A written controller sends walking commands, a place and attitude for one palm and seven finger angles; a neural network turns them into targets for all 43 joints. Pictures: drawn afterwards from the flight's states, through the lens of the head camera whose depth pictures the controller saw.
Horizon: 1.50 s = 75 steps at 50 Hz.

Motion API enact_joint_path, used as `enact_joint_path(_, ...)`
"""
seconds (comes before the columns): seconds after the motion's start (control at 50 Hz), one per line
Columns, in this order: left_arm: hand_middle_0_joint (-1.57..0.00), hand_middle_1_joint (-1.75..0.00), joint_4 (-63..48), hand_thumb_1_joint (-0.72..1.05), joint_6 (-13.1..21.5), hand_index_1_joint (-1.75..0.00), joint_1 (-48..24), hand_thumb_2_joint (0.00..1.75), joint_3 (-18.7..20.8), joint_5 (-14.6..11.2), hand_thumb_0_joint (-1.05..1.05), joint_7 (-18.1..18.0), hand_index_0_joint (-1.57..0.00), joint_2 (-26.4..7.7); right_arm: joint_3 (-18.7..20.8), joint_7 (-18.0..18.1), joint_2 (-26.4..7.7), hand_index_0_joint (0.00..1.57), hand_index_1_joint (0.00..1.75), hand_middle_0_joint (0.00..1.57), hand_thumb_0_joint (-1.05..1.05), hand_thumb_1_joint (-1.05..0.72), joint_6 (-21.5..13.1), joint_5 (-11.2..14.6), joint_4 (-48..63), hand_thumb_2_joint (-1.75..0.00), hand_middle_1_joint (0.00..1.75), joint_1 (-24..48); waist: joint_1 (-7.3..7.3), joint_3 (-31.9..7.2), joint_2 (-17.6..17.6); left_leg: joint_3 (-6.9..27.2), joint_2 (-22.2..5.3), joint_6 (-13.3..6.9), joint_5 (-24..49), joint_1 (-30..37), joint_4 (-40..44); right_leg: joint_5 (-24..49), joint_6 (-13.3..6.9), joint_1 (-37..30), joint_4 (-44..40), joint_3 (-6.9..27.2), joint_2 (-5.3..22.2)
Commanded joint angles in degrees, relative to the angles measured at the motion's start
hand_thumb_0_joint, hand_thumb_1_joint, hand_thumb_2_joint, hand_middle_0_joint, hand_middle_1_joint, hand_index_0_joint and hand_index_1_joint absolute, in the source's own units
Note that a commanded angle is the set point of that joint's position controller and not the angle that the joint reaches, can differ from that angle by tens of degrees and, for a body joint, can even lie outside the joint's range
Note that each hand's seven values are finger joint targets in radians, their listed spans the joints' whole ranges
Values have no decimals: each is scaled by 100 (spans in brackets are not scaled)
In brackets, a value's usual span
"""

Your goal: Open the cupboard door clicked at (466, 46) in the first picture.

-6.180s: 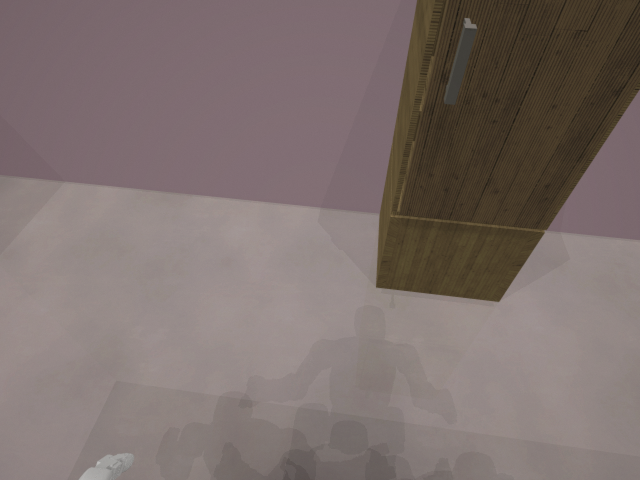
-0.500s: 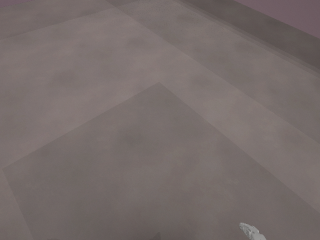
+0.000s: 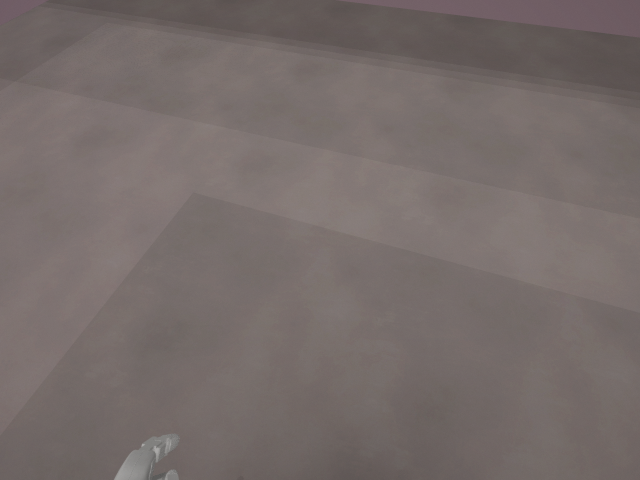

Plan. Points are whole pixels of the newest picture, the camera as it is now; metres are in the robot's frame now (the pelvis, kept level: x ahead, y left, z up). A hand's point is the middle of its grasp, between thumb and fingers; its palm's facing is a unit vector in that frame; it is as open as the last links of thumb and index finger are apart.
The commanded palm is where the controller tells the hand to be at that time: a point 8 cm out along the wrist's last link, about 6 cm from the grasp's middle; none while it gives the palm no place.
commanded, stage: walk to a spot facing it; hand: left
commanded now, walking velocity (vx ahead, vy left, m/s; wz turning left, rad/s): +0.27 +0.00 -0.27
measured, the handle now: out of the picture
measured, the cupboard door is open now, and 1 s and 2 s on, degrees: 0 0 0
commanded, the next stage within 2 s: turn to face it in 0.10 s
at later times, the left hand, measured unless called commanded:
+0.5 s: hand out of the picture +0.14 +0.18 -0.20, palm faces +0.09 -0.98 -0.17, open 7.3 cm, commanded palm none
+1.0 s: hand (166, 424) +0.23 +0.24 -0.15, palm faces +0.32 -0.91 -0.25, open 7.3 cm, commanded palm none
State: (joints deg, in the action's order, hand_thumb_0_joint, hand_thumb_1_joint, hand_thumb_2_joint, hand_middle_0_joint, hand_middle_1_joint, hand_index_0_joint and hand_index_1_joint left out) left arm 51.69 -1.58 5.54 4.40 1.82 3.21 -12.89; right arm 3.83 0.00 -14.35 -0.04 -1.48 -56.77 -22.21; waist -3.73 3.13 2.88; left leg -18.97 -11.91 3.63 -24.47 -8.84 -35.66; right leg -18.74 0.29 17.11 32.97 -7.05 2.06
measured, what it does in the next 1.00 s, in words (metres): walks ahead, turning left: left foot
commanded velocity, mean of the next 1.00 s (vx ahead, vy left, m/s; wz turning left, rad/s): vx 0.04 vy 0.00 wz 0.49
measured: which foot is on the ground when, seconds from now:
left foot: down 0.00-0.00, up 0.02-0.44, down 0.46-1.00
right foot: down 0.00-0.48, up 0.50-1.00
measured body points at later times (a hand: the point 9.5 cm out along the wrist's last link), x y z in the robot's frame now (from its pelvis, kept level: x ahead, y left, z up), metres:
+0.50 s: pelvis +0.16 +0.01 -0.01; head +0.19 +0.03 +0.43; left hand +0.13 +0.23 -0.18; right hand +0.23 -0.22 -0.15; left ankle +0.25 +0.07 -0.73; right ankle +0.02 -0.11 -0.70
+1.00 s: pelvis +0.19 +0.01 +0.02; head +0.21 +0.03 +0.46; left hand +0.21 +0.29 -0.13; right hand +0.30 -0.23 -0.12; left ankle +0.25 +0.07 -0.72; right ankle +0.21 -0.17 -0.66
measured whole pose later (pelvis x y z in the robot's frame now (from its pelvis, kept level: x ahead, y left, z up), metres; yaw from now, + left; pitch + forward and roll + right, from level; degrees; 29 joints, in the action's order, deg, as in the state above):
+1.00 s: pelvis +0.19 +0.01 +0.02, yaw +17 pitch +2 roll -2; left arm 54.0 -3.1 9.1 5.5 1.3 -1.4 -13.8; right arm 4.3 -0.3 -10.9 1.7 -0.9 -54.0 -15.1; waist -2.7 0.4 0.1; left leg 5.8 7.5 -6.1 -3.8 -19.6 -22.2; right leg -19.5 5.6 26.2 56.5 2.2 1.8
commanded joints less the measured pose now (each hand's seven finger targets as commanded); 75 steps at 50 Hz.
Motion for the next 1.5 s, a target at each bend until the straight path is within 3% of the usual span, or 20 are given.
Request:
enact_joint_path(0.0, -20, -30, 320, 90, 224, -30, 2260, 90, 361, -154, 0, -341, -20, -1657, -15, 6, -470, 20, 30, 20, 0, -90, -120, 9, 1025, -90, 30, 1122, 1256, -1111, -1718, 1363, 375, -14, -1058, -3592, -3468, 2187, -1227, -3331, -1423, 3142, 2275)
enact_joint_path(0.12, -20, -30, 166, 90, 473, -30, 880, 90, 13, -100, 0, -355, -20, -715, 11, -30, -208, 20, 30, 20, 0, -90, -8, -52, 329, -90, 30, 460, 273, 105, -920, 1459, 223, 138, 702, -2665, -2898, 2866, -784, -1014, -1780, 1185, 1165)
enact_joint_path(0.34, -20, -30, 708, 90, 515, -30, 1356, 90, -158, -61, 0, -563, -20, -468, -122, -78, 88, 20, 30, 20, 0, -90, -48, 68, 274, -90, 30, 1036, 319, 166, -1061, 1211, 719, -208, 1504, -2084, -779, 4797, -584, -1672, -1325, 351, 1214)
enact_joint_path(0.4, -20, -30, 676, 90, 428, -30, 1303, 90, -89, -57, 0, -605, -20, -618, -23, -52, -164, 20, 30, 20, 0, -90, -29, 20, 129, -90, 30, 308, -15, -163, -852, 1311, 988, -428, 1737, -1057, -19, 5163, -310, -1677, 219, 88, 1238)
enact_joint_path(0.42, -20, -30, 599, 90, 393, -30, 1352, 90, -55, -113, 0, -608, -20, -598, 51, -29, -409, 20, 30, 20, 0, -90, -45, -33, 35, -90, 30, -297, -231, -645, -322, 1628, 794, -562, 3411, -133, 384, 4165, -96, -1264, 1408, -89, 971)
enact_joint_path(0.44, -20, -30, 495, 90, 361, -30, 1707, 90, -53, -254, 0, -585, -20, -368, 128, 14, -913, 20, 30, 20, 0, -90, -78, -84, 35, -90, 30, -666, -174, -1241, 1187, 3416, -602, -1281, 6262, 1088, 525, 582, 246, 167, 3011, -214, 100)
enact_joint_path(0.46, -20, -30, 387, 90, 322, -30, 1790, 90, -105, -245, 0, -589, -20, -292, 99, 56, -1093, 20, 30, 20, 0, -90, -29, 44, -1, -90, 30, -626, -25, -1521, 1480, 4321, -1262, -1869, 6995, 944, 1032, -2036, 228, 414, 4249, 399, -244)
enact_joint_path(0.52, -20, -30, 315, 90, 196, -30, 1111, 90, -12, -100, 0, -510, -20, -295, 59, 118, -594, 20, 30, 20, 0, -90, -24, 63, 331, -90, 30, 409, 166, -693, 222, 3959, -651, -1462, 2934, -185, 1798, -835, 284, 1196, 4363, 851, 301)
enact_joint_path(0.6, -20, -30, 377, 90, 27, -30, 1281, 90, 78, -69, 0, -455, -20, -224, 68, 103, -513, 20, 30, 20, 0, -90, -60, 68, 486, -90, 30, 870, 422, -628, 105, 3274, -37, -974, 1722, -839, 2189, -24, 363, 902, 3675, 808, 365)
enact_joint_path(0.76, -20, -30, 117, 90, -55, -30, 872, 90, 205, -27, 0, -496, -20, -387, 242, 65, -642, 20, 30, 20, 0, -90, 16, 66, 537, -90, 30, 685, 310, -527, 252, 3802, 164, -699, 781, -463, 2364, 416, 566, 1578, 3270, 925, 276)
enact_joint_path(1.04, -20, -30, -337, 90, -25, -30, 373, 90, 136, -99, 0, -520, -20, -569, 378, 53, -907, 20, 30, 20, 0, -90, 171, -2, 675, -90, 30, 470, 116, -733, 436, 5149, 267, -1280, 871, -109, 2130, -557, 407, 1038, 1589, 1070, -162)
enact_joint_path(1.1, -20, -30, -307, 90, -32, -30, 701, 90, 109, -145, 0, -532, -20, -578, 414, 28, -990, 20, 30, 20, 0, -90, 228, -12, 745, -90, 30, 654, 233, -803, 452, 5105, 435, -1150, 959, -434, 2141, -612, 275, 280, 820, 966, -357)
enact_joint_path(1.16, -20, -30, -189, 90, -14, -30, 1318, 90, 145, -194, 0, -566, -20, -699, 435, -25, -906, 20, 30, 20, 0, -90, 288, 25, 823, -90, 30, 924, 502, -829, 464, 4603, 898, -507, 658, -1415, 1982, 87, 96, -1380, -1033, 759, -407)
enact_joint_path(1.18, -20, -30, -198, 90, 28, -30, 1453, 90, 219, -139, 0, -595, -20, -1030, 420, -46, -658, 20, 30, 20, 0, -90, 327, 80, 829, -90, 30, 886, 570, -825, -350, 3970, 1311, -218, -47, -2284, 1011, -292, -175, -2080, -1853, 1501, 434)
enact_joint_path(1.2, -20, -30, -400, 90, 79, -30, 1142, 90, 280, -18, 0, -630, -20, -1554, 385, -8, -311, 20, 30, 20, 0, -90, 309, 105, 914, -90, 30, 660, 489, -720, -2034, 2679, 2093, 83, -453, -3173, -1005, -1407, -781, -1944, -2611, 3579, 2219)
enact_joint_path(1.22, -20, -30, -591, 90, 51, -30, 437, 90, 162, -80, 0, -650, -20, -1363, 432, -5, -719, 20, 30, 20, 0, -90, 264, -26, 907, -90, 30, 815, 295, -226, -1351, 2667, 1758, -64, -490, -2897, -2084, -990, -881, -556, -2566, 3212, 2551)
enact_joint_path(1.24, -20, -30, -737, 90, 99, -30, -87, 90, 111, -94, 0, -637, -20, -1106, 433, -62, -692, 20, 30, 20, 0, -90, 312, -46, 826, -90, 30, 609, 7, -130, -1071, 2656, 1583, -119, 13, -2526, -2705, -662, -780, 7, -2479, 2546, 2151)
enact_joint_path(1.3, -20, -30, -652, 90, 211, -30, -76, 90, -37, -140, 0, -561, -20, -652, 363, -148, -500, 20, 30, 20, 0, -90, 376, -11, 577, -90, 30, 389, -107, 162, -838, 2272, 1339, 25, 686, -2523, -3387, 1123, -416, -123, -1904, 1226, 1293)
enact_joint_path(1.38, -20, -30, -342, 90, 278, -30, 934, 90, -32, -134, 0, -550, -20, -706, 289, -126, -497, 20, 30, 20, 0, -90, 381, -7, 651, -90, 30, 773, 333, -203, -1193, 2099, 1164, 208, 694, -2887, -3390, 2717, -378, -1379, -1402, 899, 1415)
enact_joint_path(1.48, -20, -30, -213, 90, 270, -30, 1394, 90, 5, -71, 0, -546, -20, -815, 202, -120, -442, 20, 30, 20, 0, -90, 407, 5, 715, -90, 30, 1279, 514, -230, -1277, 1937, 996, 257, 299, -2849, -2974, 3797, -539, -1813, -1134, 674, 1648)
